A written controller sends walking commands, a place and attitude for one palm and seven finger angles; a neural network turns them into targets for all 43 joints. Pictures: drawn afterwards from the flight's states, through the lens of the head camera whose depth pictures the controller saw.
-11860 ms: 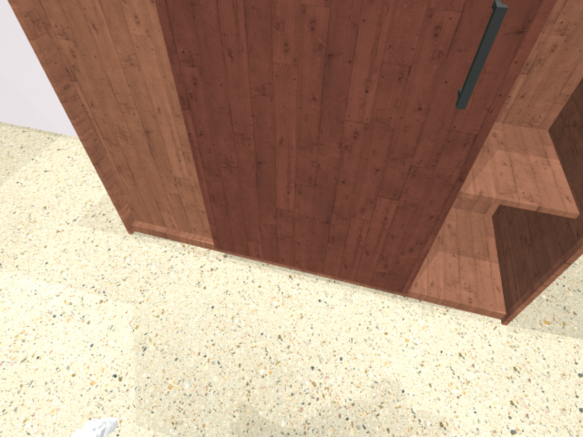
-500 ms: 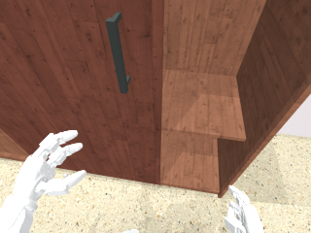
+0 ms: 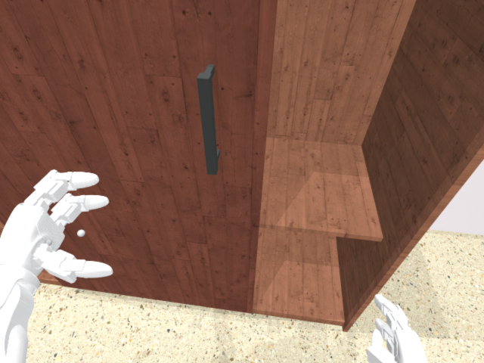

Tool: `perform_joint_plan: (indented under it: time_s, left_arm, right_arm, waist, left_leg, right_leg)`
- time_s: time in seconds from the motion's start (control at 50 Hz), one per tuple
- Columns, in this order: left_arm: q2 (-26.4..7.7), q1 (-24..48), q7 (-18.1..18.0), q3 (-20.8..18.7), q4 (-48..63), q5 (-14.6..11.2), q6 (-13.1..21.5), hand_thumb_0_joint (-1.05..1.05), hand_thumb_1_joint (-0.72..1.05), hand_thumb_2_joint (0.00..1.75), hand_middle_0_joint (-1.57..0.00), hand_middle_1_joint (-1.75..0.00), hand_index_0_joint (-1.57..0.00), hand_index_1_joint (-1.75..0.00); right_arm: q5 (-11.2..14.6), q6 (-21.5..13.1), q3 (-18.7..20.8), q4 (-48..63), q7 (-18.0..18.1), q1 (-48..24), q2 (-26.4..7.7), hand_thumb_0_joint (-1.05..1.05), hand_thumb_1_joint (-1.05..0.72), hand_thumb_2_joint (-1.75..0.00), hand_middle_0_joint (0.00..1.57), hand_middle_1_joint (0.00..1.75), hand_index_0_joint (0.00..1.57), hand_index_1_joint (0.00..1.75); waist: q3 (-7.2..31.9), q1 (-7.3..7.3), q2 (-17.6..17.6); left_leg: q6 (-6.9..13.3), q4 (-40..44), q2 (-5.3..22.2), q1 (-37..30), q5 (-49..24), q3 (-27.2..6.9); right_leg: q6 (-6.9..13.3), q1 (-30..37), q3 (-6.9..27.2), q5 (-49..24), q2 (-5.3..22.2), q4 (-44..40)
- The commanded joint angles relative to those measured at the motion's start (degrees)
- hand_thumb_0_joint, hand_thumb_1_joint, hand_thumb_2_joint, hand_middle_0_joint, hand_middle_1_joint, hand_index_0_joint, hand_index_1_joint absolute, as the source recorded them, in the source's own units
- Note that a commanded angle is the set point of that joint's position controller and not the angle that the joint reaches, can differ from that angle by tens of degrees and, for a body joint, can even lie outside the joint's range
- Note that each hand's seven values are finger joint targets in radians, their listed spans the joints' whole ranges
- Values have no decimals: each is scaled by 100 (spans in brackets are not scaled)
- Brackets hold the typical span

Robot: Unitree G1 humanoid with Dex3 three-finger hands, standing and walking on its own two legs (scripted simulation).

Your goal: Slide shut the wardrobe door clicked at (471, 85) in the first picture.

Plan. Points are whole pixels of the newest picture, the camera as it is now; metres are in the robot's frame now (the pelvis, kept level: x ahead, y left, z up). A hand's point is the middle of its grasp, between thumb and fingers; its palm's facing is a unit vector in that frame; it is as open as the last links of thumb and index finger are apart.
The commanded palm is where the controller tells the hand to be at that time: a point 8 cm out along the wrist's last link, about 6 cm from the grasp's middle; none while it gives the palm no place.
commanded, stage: raise the hand with hooked fingers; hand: left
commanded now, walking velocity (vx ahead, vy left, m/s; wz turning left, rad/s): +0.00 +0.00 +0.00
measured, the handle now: (211, 123) +0.45 +0.10 +0.19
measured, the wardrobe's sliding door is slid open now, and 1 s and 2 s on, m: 0.36 0.36 0.36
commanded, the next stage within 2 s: move the hooked fingers beside the handle in 0.90 s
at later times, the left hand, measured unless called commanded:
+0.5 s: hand (30, 174) +0.27 +0.30 +0.22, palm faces +0.05 -0.99 -0.14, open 14.0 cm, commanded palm +0.23 +0.33 +0.22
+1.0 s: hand (63, 181) +0.27 +0.25 +0.22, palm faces +0.05 -0.99 -0.14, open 14.0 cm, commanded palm +0.24 +0.30 +0.22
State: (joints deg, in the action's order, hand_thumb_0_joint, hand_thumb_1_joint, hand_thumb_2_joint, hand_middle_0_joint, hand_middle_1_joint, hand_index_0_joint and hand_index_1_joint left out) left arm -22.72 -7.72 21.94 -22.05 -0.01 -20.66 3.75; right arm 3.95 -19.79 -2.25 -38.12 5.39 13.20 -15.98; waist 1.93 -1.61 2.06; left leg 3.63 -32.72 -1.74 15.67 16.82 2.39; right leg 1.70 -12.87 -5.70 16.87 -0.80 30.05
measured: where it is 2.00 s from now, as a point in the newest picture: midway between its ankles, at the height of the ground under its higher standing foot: outside the picture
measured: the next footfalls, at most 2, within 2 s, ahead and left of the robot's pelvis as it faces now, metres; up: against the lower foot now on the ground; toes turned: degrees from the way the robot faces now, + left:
none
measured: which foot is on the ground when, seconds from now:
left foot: down 0.00-1.00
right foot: down 0.00-1.00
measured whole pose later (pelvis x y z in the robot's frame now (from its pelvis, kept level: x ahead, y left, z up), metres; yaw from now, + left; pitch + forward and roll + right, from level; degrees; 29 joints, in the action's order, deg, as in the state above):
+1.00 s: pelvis +0.00 -0.02 +0.01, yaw +1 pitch -2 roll +0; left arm -29.6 7.3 27.2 -28.1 -5.7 -20.3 -11.4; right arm 5.0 -12.5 -4.5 -37.7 4.4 10.9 -16.2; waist 1.6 -2.3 4.6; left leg 2.1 -26.6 -1.3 10.9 13.5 1.3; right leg 3.3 -8.3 -6.5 14.4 -1.7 24.7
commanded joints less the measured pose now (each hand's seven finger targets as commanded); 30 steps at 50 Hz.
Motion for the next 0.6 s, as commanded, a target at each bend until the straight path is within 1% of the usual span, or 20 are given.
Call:
perform_joint_plan:
  time_s: [0.0, 0.02, 0.04, 0.08, 0.12, 0.14, 0.18, 0.22, 0.26, 0.28, 0.32, 0.34, 0.36, 0.38, 0.42, 0.44, 0.48, 0.52, 0.56, 0.58]
  left_arm:
    - [-1434, 1528, 89, -624, 1237, -46, -67, 0, -50, 30, -30, -120, -30, -120]
    - [-1525, 1578, 87, -691, 1235, -37, -121, 0, -50, 30, -30, -120, -30, -120]
    - [-1548, 1723, 113, -726, 1257, -52, -187, 0, -50, 30, -30, -120, -30, -120]
    - [-1655, 1936, 171, -836, 1124, -86, -325, 0, -50, 30, -30, -120, -30, -120]
    - [-1777, 2153, 223, -878, 1020, -60, -451, 0, -50, 30, -30, -120, -30, -120]
    - [-1757, 2361, 261, -830, 1010, -66, -521, 0, -50, 30, -30, -120, -30, -120]
    - [-1924, 2624, 330, -928, 972, -73, -646, 0, -50, 30, -30, -120, -30, -120]
    - [-2016, 2831, 380, -916, 953, -21, -757, 0, -50, 30, -30, -120, -30, -120]
    - [-2163, 3106, 438, -985, 903, -30, -871, 0, -50, 30, -30, -120, -30, -120]
    - [-2199, 3203, 476, -983, 852, -21, -935, 0, -50, 30, -30, -120, -30, -120]
    - [-2309, 3292, 513, -1046, 631, -25, -1026, 0, -50, 30, -30, -120, -30, -120]
    - [-2368, 3374, 539, -1108, 567, -48, -1079, 0, -50, 30, -30, -120, -30, -120]
    - [-2470, 3495, 564, -1149, 505, -39, -1132, 0, -50, 30, -30, -120, -30, -120]
    - [-2510, 3638, 595, -1119, 511, -16, -1183, 0, -50, 30, -30, -120, -30, -120]
    - [-2353, 3256, 637, -1070, 246, -29, -1263, 0, -50, 30, -30, -120, -30, -120]
    - [-2297, 3156, 664, -1064, 226, -66, -1291, 0, -50, 30, -30, -120, -30, -120]
    - [-2309, 3061, 706, -1078, 281, -95, -1327, 0, -50, 30, -30, -120, -30, -120]
    - [-2348, 3014, 670, -1131, 402, -115, -1295, 0, -50, 30, -30, -120, -30, -120]
    - [-2487, 3186, 613, -1250, 665, -129, -1231, 0, -50, 30, -30, -120, -30, -120]
    - [-2558, 3217, 579, -1333, 781, -131, -1189, 0, -50, 30, -30, -120, -30, -120]
  right_arm:
    - [21, -223, 146, 911, 41, -637, -663, 0, -90, -90, 20, 30, 20, 30]
    - [2, -180, 110, 900, 26, -636, -648, 0, -90, -90, 20, 30, 20, 30]
    - [2, -144, 108, 906, 15, -649, -636, 0, -90, -90, 20, 30, 20, 30]
    - [10, -59, 85, 904, 11, -694, -627, 0, -90, -90, 20, 30, 20, 30]
    - [-2, 34, 42, 872, -2, -726, -620, 0, -90, -90, 20, 30, 20, 30]
    - [15, 72, 37, 879, 0, -758, -622, 0, -90, -90, 20, 30, 20, 30]
    - [17, 129, 21, 906, 4, -798, -625, 0, -90, -90, 20, 30, 20, 30]
    - [29, 214, -12, 904, -4, -840, -610, 0, -90, -90, 20, 30, 20, 30]
    - [38, 267, -12, 938, -3, -874, -628, 0, -90, -90, 20, 30, 20, 30]
    - [47, 294, -17, 953, 0, -896, -634, 0, -90, -90, 20, 30, 20, 30]
    - [52, 359, -51, 921, -1, -914, -621, 0, -90, -90, 20, 30, 20, 30]
    - [63, 370, -30, 929, -4, -926, -649, 0, -90, -90, 20, 30, 20, 30]
    - [70, 387, -33, 949, -5, -935, -680, 0, -90, -90, 20, 30, 20, 30]
    - [83, 401, -38, 965, -12, -953, -678, 0, -90, -90, 20, 30, 20, 30]
    - [85, 437, -30, 985, -51, -934, -660, 0, -90, -90, 20, 30, 20, 30]
    - [92, 447, -4, 1004, -69, -933, -687, 0, -90, -90, 20, 30, 20, 30]
    - [108, 461, 18, 1056, -106, -962, -721, 0, -90, -90, 20, 30, 20, 30]
    - [108, 490, 12, 1058, -123, -1005, -691, 0, -90, -90, 20, 30, 20, 30]
    - [108, 462, 30, 1098, -120, -1013, -711, 0, -90, -90, 20, 30, 20, 30]
    - [96, 448, 40, 1105, -112, -1023, -695, 0, -90, -90, 20, 30, 20, 30]
  waist:
    - [694, -50, 512]
    - [687, -82, 517]
    - [717, -60, 462]
    - [737, -56, 249]
    - [659, -77, 383]
    - [632, -39, 454]
    - [807, -50, 396]
    - [829, -72, 552]
    - [896, -52, 465]
    - [884, -47, 506]
    - [761, -74, 429]
    - [782, -58, 495]
    - [820, -69, 397]
    - [825, -59, 495]
    - [827, -109, 388]
    - [845, -96, 375]
    - [927, -96, 180]
    - [877, -124, 228]
    - [1000, -108, 285]
    - [1050, -117, 396]
  left_leg:
    - [-238, 893, 372, -874, -1246, -836]
    - [-256, 909, 373, -899, -1331, -835]
    - [-282, 954, 380, -979, -1405, -889]
    - [-289, 1016, 390, -1053, -1376, -912]
    - [-305, 1054, 381, -1080, -1393, -906]
    - [-320, 1087, 367, -1096, -1359, -920]
    - [-354, 1128, 372, -1230, -1436, -983]
    - [-353, 1103, 353, -1274, -1528, -924]
    - [-368, 1169, 347, -1323, -1455, -989]
    - [-364, 1181, 348, -1351, -1458, -995]
    - [-360, 1209, 327, -1243, -1320, -984]
    - [-353, 1223, 304, -1259, -1278, -985]
    - [-339, 1225, 311, -1262, -1317, -997]
    - [-348, 1238, 309, -1301, -1335, -1014]
    - [-335, 1164, 280, -1228, -1448, -925]
    - [-334, 1145, 269, -1213, -1484, -903]
    - [-318, 1112, 277, -1196, -1534, -901]
    - [-276, 1051, 264, -1121, -1451, -816]
    - [-260, 1056, 253, -1166, -1433, -822]
    - [-247, 1047, 249, -1218, -1434, -792]
  right_leg:
    - [-16, -64, 150, -1028, 18, -493]
    - [-6, -8, 150, -1060, 11, -546]
    - [-3, -13, 133, -1112, -5, -566]
    - [-9, 0, 129, -1098, -21, -626]
    - [10, 7, 147, -1076, -28, -699]
    - [16, -13, 143, -1079, -28, -719]
    - [25, 47, 144, -1109, -21, -743]
    - [47, 112, 164, -1148, -16, -797]
    - [49, 117, 148, -1110, -17, -822]
    - [52, 99, 156, -1097, -19, -834]
    - [68, 119, 157, -1017, -17, -897]
    - [71, 95, 169, -1025, -15, -915]
    - [72, 131, 156, -1046, -11, -906]
    - [76, 114, 160, -1043, -4, -899]
    - [95, 191, 177, -1130, 5, -911]
    - [90, 178, 169, -1188, 8, -891]
    - [73, 190, 160, -1233, 12, -843]
    - [81, 200, 209, -1195, 28, -874]
    - [64, 216, 210, -1187, 17, -863]
    - [64, 216, 237, -1191, 22, -869]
